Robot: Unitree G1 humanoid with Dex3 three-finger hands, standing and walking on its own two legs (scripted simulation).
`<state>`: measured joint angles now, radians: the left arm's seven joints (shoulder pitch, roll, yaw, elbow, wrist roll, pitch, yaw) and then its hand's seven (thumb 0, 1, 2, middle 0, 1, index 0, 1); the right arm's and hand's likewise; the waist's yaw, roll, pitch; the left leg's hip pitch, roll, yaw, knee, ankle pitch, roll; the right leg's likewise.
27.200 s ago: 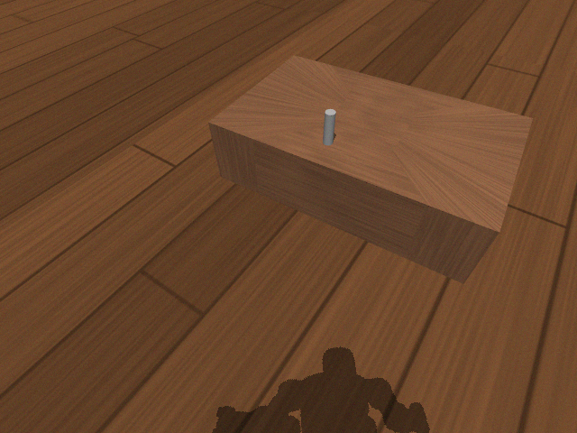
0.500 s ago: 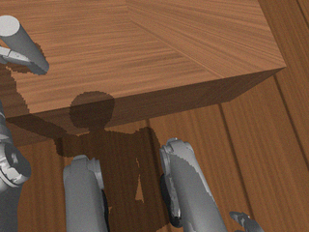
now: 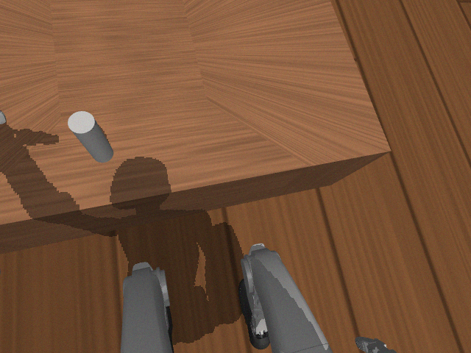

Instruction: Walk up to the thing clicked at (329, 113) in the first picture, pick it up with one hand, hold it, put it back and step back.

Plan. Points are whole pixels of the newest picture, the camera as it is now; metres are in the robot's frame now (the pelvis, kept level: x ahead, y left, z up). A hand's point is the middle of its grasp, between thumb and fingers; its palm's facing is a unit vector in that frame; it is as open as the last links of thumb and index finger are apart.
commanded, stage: home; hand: left
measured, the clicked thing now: (93, 139) +0.53 +0.20 -0.16
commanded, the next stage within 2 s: none
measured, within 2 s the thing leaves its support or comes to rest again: neither
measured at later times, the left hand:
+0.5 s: hand out of the picture +0.35 +0.26 +0.06, palm faces +0.24 -0.91 -0.35, open 17.5 cm
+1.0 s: hand out of the picture +0.20 +0.18 +0.10, palm faces +0.22 -0.93 -0.28, open 17.4 cm
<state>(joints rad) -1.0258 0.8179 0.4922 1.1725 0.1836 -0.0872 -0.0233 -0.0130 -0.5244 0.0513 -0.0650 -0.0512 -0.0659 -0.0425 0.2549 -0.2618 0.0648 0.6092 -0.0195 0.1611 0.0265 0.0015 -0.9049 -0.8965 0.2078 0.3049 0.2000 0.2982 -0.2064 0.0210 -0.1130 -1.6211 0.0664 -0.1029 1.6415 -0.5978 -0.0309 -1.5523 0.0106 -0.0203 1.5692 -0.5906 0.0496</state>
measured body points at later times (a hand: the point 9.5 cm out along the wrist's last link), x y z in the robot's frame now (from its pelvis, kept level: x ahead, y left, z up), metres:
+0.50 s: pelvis +0.04 +0.00 +0.14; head +0.13 +0.03 +0.58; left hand +0.33 +0.31 +0.08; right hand +0.17 -0.25 +0.03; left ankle +0.06 +0.13 -0.53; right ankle +0.06 -0.15 -0.53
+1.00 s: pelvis +0.05 -0.02 +0.16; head +0.08 -0.02 +0.61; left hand +0.18 +0.23 +0.12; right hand +0.26 -0.24 +0.08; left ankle +0.06 +0.13 -0.53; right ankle +0.06 -0.15 -0.53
